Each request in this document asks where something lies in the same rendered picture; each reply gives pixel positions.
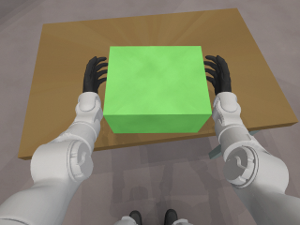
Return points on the robot left forearm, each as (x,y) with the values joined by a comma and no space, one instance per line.
(86,125)

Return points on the robot right forearm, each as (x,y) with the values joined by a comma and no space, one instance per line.
(230,130)

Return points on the carton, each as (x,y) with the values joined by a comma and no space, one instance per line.
(156,89)

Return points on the robot left upper arm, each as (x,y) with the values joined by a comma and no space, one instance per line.
(58,169)

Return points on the left robot shin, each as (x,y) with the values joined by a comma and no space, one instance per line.
(128,218)

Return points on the robot left foot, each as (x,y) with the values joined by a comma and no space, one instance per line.
(136,216)

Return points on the table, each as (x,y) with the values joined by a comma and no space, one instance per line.
(65,48)

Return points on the robot right upper arm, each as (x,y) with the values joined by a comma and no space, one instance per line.
(260,181)

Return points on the left robot hand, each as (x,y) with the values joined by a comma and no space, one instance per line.
(91,81)

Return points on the right robot hand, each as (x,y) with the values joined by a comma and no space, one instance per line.
(222,80)

